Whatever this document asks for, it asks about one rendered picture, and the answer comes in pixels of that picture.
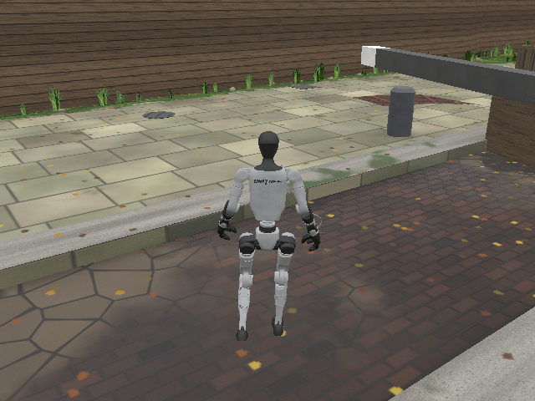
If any robot right hand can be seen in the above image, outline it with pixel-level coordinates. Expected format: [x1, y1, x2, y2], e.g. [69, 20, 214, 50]
[301, 233, 321, 251]

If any right robot forearm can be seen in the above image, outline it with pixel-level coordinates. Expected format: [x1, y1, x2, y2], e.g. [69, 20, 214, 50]
[301, 202, 318, 236]

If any humanoid robot head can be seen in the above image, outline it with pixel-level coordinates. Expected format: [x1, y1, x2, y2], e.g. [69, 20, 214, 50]
[254, 131, 283, 171]

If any right robot shin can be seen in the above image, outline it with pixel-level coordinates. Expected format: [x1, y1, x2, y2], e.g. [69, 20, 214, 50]
[274, 272, 288, 325]

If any robot right upper arm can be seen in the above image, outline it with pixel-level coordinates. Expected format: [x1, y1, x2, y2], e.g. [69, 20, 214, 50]
[285, 168, 309, 215]

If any left robot forearm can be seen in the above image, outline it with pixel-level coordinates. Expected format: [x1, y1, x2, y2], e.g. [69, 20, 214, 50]
[219, 200, 235, 228]

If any robot left upper arm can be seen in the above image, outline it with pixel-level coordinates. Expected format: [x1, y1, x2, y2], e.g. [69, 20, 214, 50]
[227, 167, 251, 213]

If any robot left hand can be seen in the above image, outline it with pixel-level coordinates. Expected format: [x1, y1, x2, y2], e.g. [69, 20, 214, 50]
[217, 225, 237, 240]

